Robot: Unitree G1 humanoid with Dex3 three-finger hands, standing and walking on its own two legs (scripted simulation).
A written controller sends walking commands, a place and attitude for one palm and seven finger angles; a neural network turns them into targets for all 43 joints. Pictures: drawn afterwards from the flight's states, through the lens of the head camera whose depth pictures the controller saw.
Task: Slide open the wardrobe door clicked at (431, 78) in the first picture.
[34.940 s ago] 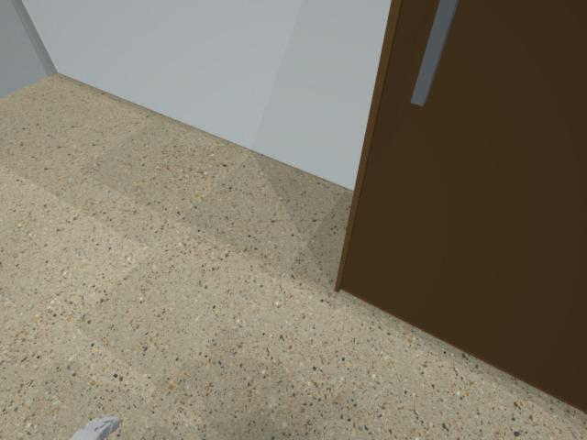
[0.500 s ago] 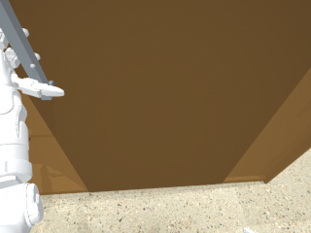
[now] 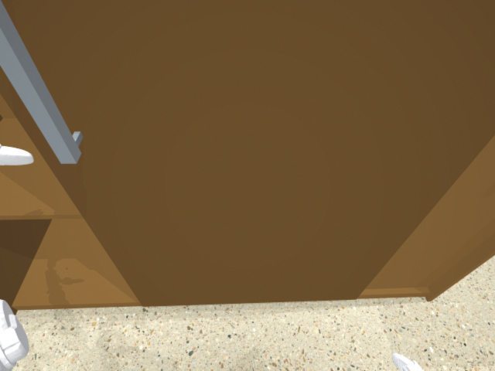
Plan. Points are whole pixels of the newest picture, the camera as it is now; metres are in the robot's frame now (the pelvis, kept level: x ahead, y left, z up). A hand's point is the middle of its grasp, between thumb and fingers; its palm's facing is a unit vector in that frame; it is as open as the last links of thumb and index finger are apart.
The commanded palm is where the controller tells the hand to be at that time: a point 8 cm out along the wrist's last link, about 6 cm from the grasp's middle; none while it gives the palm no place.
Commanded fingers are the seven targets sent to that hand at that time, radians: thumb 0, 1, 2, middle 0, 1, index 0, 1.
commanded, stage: slip the hand off the handle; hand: left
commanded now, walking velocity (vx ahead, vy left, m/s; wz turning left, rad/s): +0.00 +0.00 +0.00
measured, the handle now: (40, 84) +0.42 +0.32 +0.25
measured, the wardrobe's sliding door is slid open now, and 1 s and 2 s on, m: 0.49 0.49 0.49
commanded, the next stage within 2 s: draw the hand back to the body in 0.84 s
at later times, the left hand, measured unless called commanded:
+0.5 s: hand out of the picture +0.31 +0.39 +0.23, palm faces +0.51 -0.85 -0.14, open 14.7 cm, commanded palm +0.26 +0.41 +0.22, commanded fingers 0.00 -0.55 0.20 -0.25 -1.15 -0.25 -1.15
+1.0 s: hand out of the picture +0.23 +0.37 +0.24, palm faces +0.51 -0.85 -0.14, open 14.7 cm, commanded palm +0.19 +0.39 +0.22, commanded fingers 0.00 -0.55 0.20 -0.25 -1.15 -0.25 -1.15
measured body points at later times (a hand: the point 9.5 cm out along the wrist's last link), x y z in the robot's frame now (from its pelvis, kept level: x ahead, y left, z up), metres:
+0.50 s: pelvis +0.00 +0.02 +0.00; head +0.00 +0.03 +0.45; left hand +0.27 +0.43 +0.24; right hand +0.13 -0.23 -0.09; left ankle +0.05 +0.12 -0.73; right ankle -0.04 -0.10 -0.73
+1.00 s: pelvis -0.02 +0.01 +0.00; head -0.05 +0.01 +0.45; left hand +0.20 +0.41 +0.24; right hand +0.18 -0.20 -0.06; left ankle +0.05 +0.12 -0.73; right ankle -0.04 -0.10 -0.73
